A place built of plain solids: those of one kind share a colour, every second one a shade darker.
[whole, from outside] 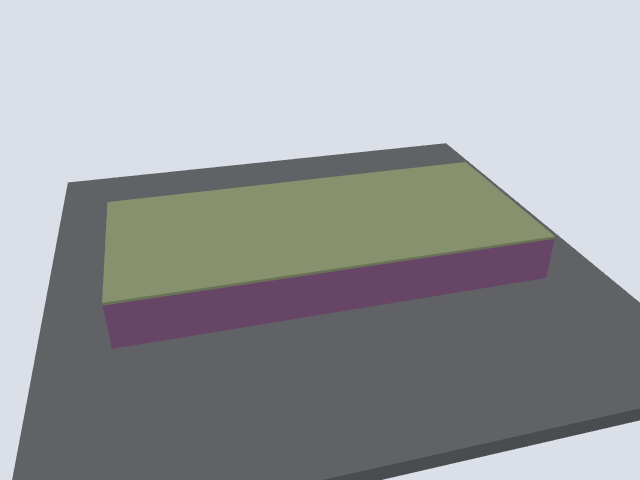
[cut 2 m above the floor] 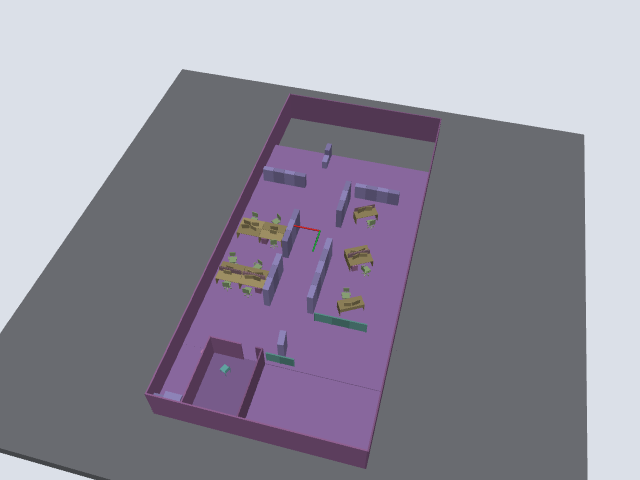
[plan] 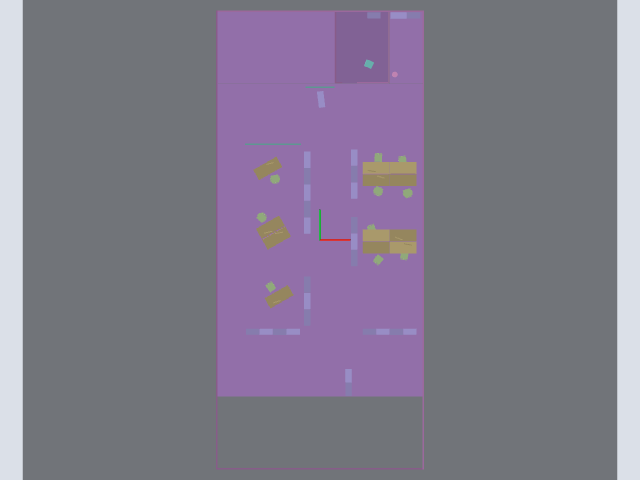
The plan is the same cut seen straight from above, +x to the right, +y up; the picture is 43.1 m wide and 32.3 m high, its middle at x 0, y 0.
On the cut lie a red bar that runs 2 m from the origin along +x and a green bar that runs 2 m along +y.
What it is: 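One storey of an office; an open floor with rows of desks, a band of small rooms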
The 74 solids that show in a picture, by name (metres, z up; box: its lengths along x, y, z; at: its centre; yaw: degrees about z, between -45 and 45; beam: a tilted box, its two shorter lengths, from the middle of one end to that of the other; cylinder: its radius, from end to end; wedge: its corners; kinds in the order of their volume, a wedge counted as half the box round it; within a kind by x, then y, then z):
{
 "floor_1": {"box": [7.9, 4.8, 0.75], "at": [-2.95, 12.94, 0.33]},
 "floor_2": {"box": [13.8, 21.08, 0.79], "at": [0.0, 0.0, 0.35]},
 "floor_3": {"box": [3.49, 4.8, 0.79], "at": [2.84, 12.94, 0.35]},
 "floor_4": {"box": [2.21, 4.8, 0.79], "at": [5.79, 12.94, 0.35]},
 "roof_1": {"box": [14.0, 30.88, 0.2], "at": [0.0, 0.0, 3.44]},
 "wall_1": {"box": [0.1, 30.88, 3.39], "at": [-6.95, 0.0, 1.65]},
 "wall_2": {"box": [13.8, 0.1, 3.39], "at": [0.0, -15.39, 1.65]},
 "wall_3": {"box": [13.8, 0.1, 3.39], "at": [0.0, 15.39, 1.65]},
 "wall_4": {"box": [0.1, 4.8, 2.6], "at": [1.05, 12.94, 2.04]},
 "wall_5": {"box": [0.41, 0.1, 2.6], "at": [1.3, 10.59, 2.04]},
 "wall_6": {"box": [2.1, 0.1, 2.6], "at": [3.53, 10.59, 2.04]},
 "wall_7": {"box": [0.1, 4.8, 2.6], "at": [4.64, 12.94, 2.04]},
 "wall_8": {"box": [0.1, 30.88, 3.39], "at": [6.95, 0.0, 1.65]},
 "cabinet_1": {"box": [0.9, 0.42, 1.29], "at": [-4.53, -6.17, 1.39]},
 "cabinet_2": {"box": [0.9, 0.42, 1.29], "at": [-3.62, -6.17, 1.39]},
 "cabinet_3": {"box": [0.9, 0.42, 1.29], "at": [-2.71, -6.17, 1.39]},
 "cabinet_4": {"box": [0.9, 0.42, 1.29], "at": [-1.8, -6.17, 1.39]},
 "cabinet_5": {"box": [0.44, 1.1, 1.96], "at": [-0.86, -5.22, 1.73]},
 "cabinet_6": {"box": [0.44, 1.1, 1.96], "at": [-0.86, -4.11, 1.73]},
 "cabinet_7": {"box": [0.44, 1.1, 1.96], "at": [-0.86, -3.0, 1.73]},
 "cabinet_8": {"box": [0.44, 1.1, 1.96], "at": [-0.86, 0.96, 1.73]},
 "cabinet_9": {"box": [0.44, 1.1, 1.96], "at": [-0.86, 2.07, 1.73]},
 "cabinet_10": {"box": [0.44, 1.1, 1.96], "at": [-0.86, 3.18, 1.73]},
 "cabinet_11": {"box": [0.44, 1.1, 1.96], "at": [-0.86, 4.29, 1.73]},
 "cabinet_12": {"box": [0.44, 1.1, 1.96], "at": [-0.86, 5.4, 1.73]},
 "cabinet_13": {"box": [0.44, 1.1, 1.96], "at": [0.08, 9.46, 1.73], "yaw": 7.3},
 "cabinet_14": {"box": [0.43, 0.9, 0.76], "at": [1.92, -9.13, 1.12]},
 "cabinet_15": {"box": [0.42, 0.9, 1.29], "at": [1.93, -10.04, 1.39]},
 "cabinet_16": {"box": [0.44, 1.1, 1.96], "at": [2.3, -1.22, 1.73]},
 "cabinet_17": {"box": [0.44, 1.1, 1.96], "at": [2.3, -0.1, 1.73]},
 "cabinet_18": {"box": [0.44, 1.1, 1.96], "at": [2.3, 1.0, 1.73]},
 "cabinet_19": {"box": [0.44, 1.1, 1.96], "at": [2.3, 3.32, 1.73]},
 "cabinet_20": {"box": [0.44, 1.1, 1.96], "at": [2.3, 4.43, 1.73]},
 "cabinet_21": {"box": [0.44, 1.1, 1.96], "at": [2.3, 5.54, 1.73]},
 "cabinet_22": {"box": [0.9, 0.42, 1.29], "at": [3.32, -6.17, 1.39]},
 "cabinet_23": {"box": [0.9, 0.43, 0.76], "at": [3.63, 15.11, 1.12]},
 "cabinet_24": {"box": [0.9, 0.42, 1.29], "at": [4.23, -6.17, 1.39]},
 "cabinet_25": {"box": [0.9, 0.42, 1.29], "at": [5.14, -6.17, 1.39]},
 "cabinet_26": {"box": [1.1, 0.44, 1.96], "at": [5.3, 15.11, 1.73]},
 "cabinet_27": {"box": [0.9, 0.42, 1.29], "at": [6.05, -6.17, 1.39]},
 "cabinet_28": {"box": [0.9, 0.42, 1.29], "at": [6.31, 15.12, 1.39]},
 "desk_1": {"box": [1.73, 0.022, 0.43], "at": [-3.67, 5.09, 1.26], "yaw": 29.8},
 "desk_2": {"box": [1.8, 0.8, 0.032], "at": [-3.52, 4.82, 1.49], "yaw": 29.8},
 "desk_3": {"box": [1.8, 0.8, 0.032], "at": [-3.34, 0.85, 1.49], "yaw": 29.8},
 "desk_4": {"box": [1.8, 0.8, 0.032], "at": [-2.93, 0.14, 1.49], "yaw": 29.8},
 "desk_5": {"box": [1.8, 0.8, 0.032], "at": [-2.75, -3.82, 1.49], "yaw": 29.8},
 "desk_6": {"box": [1.8, 0.8, 0.032], "at": [3.78, -0.51, 1.49]},
 "desk_7": {"box": [1.8, 0.8, 0.032], "at": [3.78, 0.31, 1.49]},
 "desk_8": {"box": [1.8, 0.8, 0.032], "at": [3.78, 4.03, 1.49]},
 "desk_9": {"box": [1.8, 0.8, 0.032], "at": [3.78, 4.85, 1.49]},
 "desk_10": {"box": [1.8, 0.8, 0.032], "at": [5.59, -0.51, 1.49]},
 "desk_11": {"box": [1.8, 0.8, 0.032], "at": [5.59, 0.31, 1.49]},
 "desk_12": {"box": [1.8, 0.8, 0.032], "at": [5.59, 4.03, 1.49]},
 "desk_13": {"box": [1.8, 0.8, 0.032], "at": [5.59, 4.85, 1.49]},
 "guard_1": {"box": [1.17, 0.03, 0.91], "at": [-4.4, 6.45, 1.24]},
 "guard_2": {"box": [1.17, 0.03, 0.91], "at": [-3.16, 6.45, 1.24]},
 "guard_3": {"box": [3.76, 0.1, 0.05], "at": [-3.16, 6.45, 1.72]},
 "guard_4": {"box": [1.17, 0.03, 0.91], "at": [-1.93, 6.45, 1.24]},
 "guard_5": {"box": [0.88, 0.03, 0.91], "at": [-0.47, 10.28, 1.24]},
 "guard_6": {"box": [1.95, 0.1, 0.05], "at": [0.0, 10.28, 1.72]},
 "guard_7": {"box": [0.88, 0.03, 0.91], "at": [0.47, 10.28, 1.24]},
 "officechair_1": {"box": [0.53, 0.51, 0.08], "at": [-3.93, 1.51, 1.26], "yaw": -43.3},
 "officechair_2": {"box": [0.51, 0.52, 0.08], "at": [-3.29, -3.18, 1.24], "yaw": 34.9},
 "officechair_3": {"box": [0.53, 0.51, 0.08], "at": [-3.03, 4.12, 1.22], "yaw": 11.5},
 "officechair_4": {"box": [0.53, 0.51, 0.08], "at": [3.92, 3.3, 1.21], "yaw": -25.8},
 "officechair_5": {"box": [0.51, 0.52, 0.08], "at": [3.92, 5.52, 1.26], "yaw": -2.2},
 "officechair_6": {"box": [0.51, 0.52, 0.08], "at": [3.93, -1.32, 1.28], "yaw": -39.0},
 "officechair_7": {"box": [0.51, 0.52, 0.08], "at": [5.68, -1.01, 1.29], "yaw": -9.3},
 "officechair_8": {"box": [0.53, 0.51, 0.08], "at": [5.9, 3.17, 1.3], "yaw": 18.0},
 "screen_1": {"box": [1.7, 0.032, 0.41], "at": [-3.15, 0.53, 1.71], "yaw": 29.8},
 "screen_2": {"box": [1.7, 0.032, 0.41], "at": [-2.57, -4.14, 1.71], "yaw": 29.8},
 "screen_3": {"box": [1.7, 0.032, 0.41], "at": [3.78, 4.48, 1.71]},
 "screen_4": {"box": [1.7, 0.032, 0.41], "at": [5.59, 4.48, 1.71]},
 "visitorchair_1": {"box": [0.53, 0.49, 0.04], "at": [3.3, 11.83, 1.21], "yaw": -23.7}
}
